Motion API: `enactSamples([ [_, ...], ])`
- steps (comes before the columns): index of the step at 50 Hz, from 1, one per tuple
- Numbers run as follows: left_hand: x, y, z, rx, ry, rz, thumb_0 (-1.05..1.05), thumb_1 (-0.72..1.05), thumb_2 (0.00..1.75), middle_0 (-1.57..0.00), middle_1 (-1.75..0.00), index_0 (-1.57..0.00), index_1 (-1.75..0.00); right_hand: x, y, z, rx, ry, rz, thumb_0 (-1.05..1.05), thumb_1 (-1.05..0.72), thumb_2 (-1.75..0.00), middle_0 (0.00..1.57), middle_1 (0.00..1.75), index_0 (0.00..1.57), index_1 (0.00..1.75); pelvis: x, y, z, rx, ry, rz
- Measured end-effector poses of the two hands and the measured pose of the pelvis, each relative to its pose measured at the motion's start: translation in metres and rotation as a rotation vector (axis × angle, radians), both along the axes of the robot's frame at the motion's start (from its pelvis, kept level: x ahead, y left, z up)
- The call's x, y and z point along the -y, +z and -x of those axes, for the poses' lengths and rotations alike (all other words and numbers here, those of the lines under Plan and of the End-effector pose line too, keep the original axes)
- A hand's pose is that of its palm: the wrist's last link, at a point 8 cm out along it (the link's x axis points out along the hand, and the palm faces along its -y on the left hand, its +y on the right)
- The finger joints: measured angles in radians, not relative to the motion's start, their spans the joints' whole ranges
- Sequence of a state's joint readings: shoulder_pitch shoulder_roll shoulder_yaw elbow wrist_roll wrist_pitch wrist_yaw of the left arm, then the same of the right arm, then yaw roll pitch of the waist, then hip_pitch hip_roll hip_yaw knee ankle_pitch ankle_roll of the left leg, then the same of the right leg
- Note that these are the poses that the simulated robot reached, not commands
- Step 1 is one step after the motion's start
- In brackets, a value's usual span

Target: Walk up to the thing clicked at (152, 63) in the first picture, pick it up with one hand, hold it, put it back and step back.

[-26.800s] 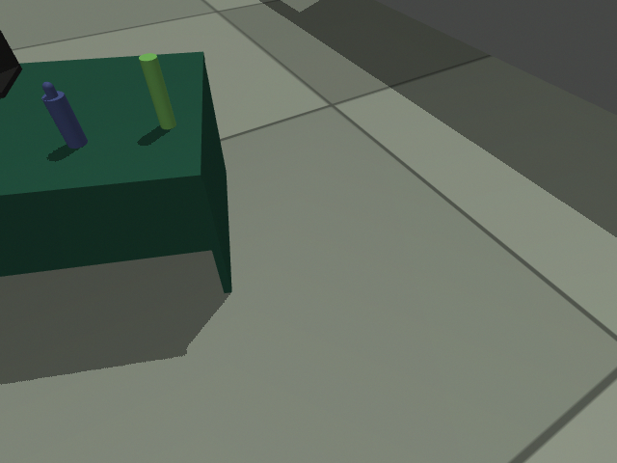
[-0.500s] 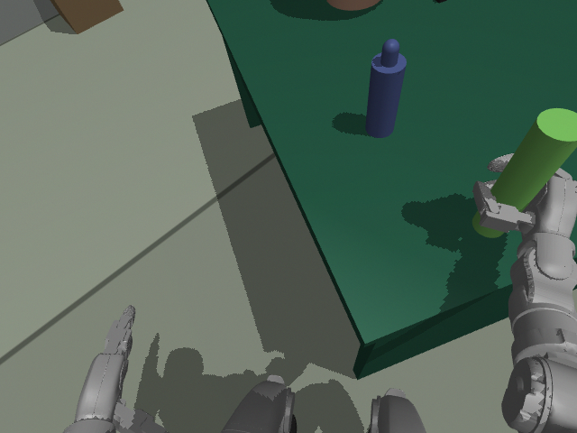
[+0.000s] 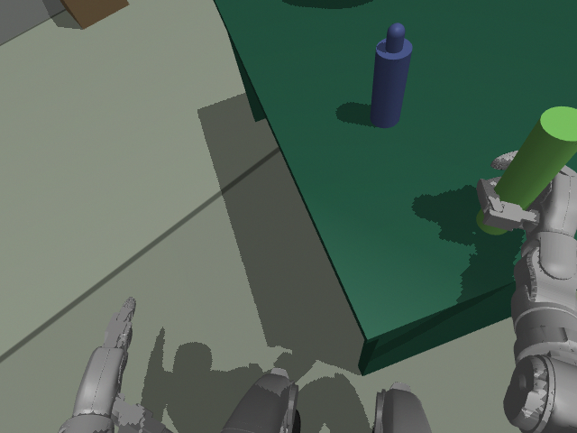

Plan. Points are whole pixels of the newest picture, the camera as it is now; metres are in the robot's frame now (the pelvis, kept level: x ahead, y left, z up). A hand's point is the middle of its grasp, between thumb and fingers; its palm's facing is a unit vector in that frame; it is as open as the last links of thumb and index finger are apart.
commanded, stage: loosen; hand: right
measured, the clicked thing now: (522, 182) +0.46 -0.22 +0.04
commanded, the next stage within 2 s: open in 0.02 s
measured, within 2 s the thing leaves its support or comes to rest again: neither
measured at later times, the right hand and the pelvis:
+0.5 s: hand (503, 190) +0.46 -0.21 +0.01, palm faces +0.20 +0.98 +0.01, open 11.6 cm; pelvis +0.00 +0.00 +0.00, yaw +0 degrees
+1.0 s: hand out of the picture +0.47 -0.29 +0.12, palm faces +0.26 +0.97 -0.03, open 16.6 cm; pelvis +0.01 +0.00 +0.03, yaw -1 degrees
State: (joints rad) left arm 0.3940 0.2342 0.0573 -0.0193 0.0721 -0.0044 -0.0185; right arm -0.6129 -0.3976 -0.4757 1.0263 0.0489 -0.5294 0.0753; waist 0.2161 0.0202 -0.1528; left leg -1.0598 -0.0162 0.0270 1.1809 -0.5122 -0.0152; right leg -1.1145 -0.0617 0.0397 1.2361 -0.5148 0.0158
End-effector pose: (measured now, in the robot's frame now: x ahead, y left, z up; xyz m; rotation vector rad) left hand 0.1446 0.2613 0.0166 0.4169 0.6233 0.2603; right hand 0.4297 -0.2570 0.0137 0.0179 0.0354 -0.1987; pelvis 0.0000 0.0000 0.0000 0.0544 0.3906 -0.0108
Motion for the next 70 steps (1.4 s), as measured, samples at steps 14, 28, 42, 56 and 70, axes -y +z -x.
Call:
enactSamples([
  [14, -0.001, 0.001, 0.007, -0.002, 0.003, -0.009, -0.01, -0.52, 0.04, -0.07, -0.05, -0.06, -0.05, 0.001, 0.001, -0.003, 0.005, -0.003, 0.007, -0.01, 0.05, -0.67, 0.99, 0.85, 1.0, 0.86, 0.001, -0.003, 0.004, -0.005, 0.002, -0.001],
  [28, 0.001, 0.002, 0.004, 0.006, -0.005, -0.006, -0.01, -0.54, 0.06, -0.07, -0.05, -0.06, -0.06, 0.001, 0.001, -0.003, -0.001, -0.002, 0.006, 0.0, 0.33, -0.29, 0.69, 0.49, 0.69, 0.49, 0.001, -0.003, 0.002, -0.005, 0.0, -0.001],
  [42, -0.005, 0.02, 0.002, 0.007, 0.015, -0.007, -0.01, -0.51, 0.04, -0.07, -0.05, -0.06, -0.05, 0.038, 0.046, -0.003, 0.04, -0.051, 0.035, -0.01, 0.36, -0.23, 0.32, 0.28, 0.32, 0.29, 0.0, 0.014, -0.005, 0.041, -0.002, 0.0],
  [56, 0.021, 0.016, -0.011, -0.018, 0.001, 0.156, -0.01, -0.53, 0.05, -0.07, -0.05, -0.06, -0.06, 0.095, 0.128, 0.003, -0.127, -0.083, 0.156, -0.01, 0.45, -0.07, 0.1, 0.07, 0.1, 0.08, 0.006, 0.048, -0.015, 0.12, -0.008, 0.014],
  [70, 0.013, 0.013, -0.018, -0.156, 0.013, 0.177, -0.01, -0.53, 0.07, -0.07, -0.05, -0.05, -0.06, 0.164, 0.142, 0.066, -0.323, -0.38, 0.28, -0.01, 0.51, -0.05, 0.07, 0.05, 0.06, 0.06, 0.008, 0.072, -0.025, 0.185, -0.008, 0.023],
])
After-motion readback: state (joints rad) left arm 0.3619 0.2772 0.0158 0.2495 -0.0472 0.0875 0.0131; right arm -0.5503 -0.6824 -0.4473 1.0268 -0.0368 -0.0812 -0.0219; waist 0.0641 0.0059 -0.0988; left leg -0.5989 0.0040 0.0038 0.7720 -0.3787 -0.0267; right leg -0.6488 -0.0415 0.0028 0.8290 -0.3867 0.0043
